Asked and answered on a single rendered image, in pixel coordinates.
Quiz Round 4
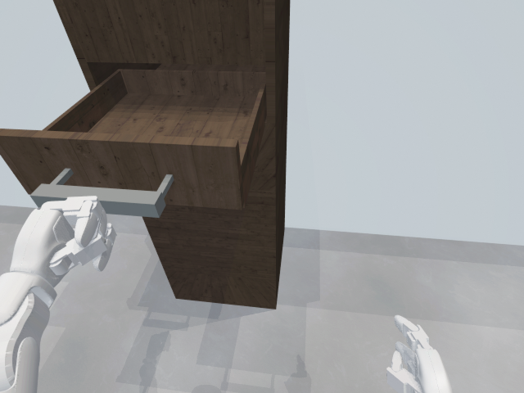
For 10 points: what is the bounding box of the cabinet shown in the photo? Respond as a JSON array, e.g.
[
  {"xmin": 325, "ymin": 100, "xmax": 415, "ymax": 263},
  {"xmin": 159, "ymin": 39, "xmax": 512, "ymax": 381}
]
[{"xmin": 53, "ymin": 0, "xmax": 290, "ymax": 309}]

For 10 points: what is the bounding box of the robot left hand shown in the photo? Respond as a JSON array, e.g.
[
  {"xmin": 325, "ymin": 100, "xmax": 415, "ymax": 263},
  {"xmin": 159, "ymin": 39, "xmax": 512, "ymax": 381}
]
[{"xmin": 10, "ymin": 196, "xmax": 117, "ymax": 288}]

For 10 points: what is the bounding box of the robot left forearm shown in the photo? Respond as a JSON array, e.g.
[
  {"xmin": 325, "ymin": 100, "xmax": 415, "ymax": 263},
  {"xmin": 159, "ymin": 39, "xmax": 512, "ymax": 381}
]
[{"xmin": 0, "ymin": 271, "xmax": 57, "ymax": 393}]

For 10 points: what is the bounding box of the drawer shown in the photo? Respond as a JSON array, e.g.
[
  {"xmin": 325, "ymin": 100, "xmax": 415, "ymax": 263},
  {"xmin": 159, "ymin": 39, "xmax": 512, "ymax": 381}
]
[{"xmin": 0, "ymin": 69, "xmax": 267, "ymax": 210}]

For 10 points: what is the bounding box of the handle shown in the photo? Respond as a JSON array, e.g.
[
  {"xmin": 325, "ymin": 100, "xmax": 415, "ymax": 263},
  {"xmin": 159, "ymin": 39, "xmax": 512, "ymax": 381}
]
[{"xmin": 30, "ymin": 168, "xmax": 174, "ymax": 218}]

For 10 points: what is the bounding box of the robot right hand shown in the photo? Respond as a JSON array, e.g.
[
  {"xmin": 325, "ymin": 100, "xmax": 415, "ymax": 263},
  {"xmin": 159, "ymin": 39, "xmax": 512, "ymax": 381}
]
[{"xmin": 386, "ymin": 315, "xmax": 453, "ymax": 393}]

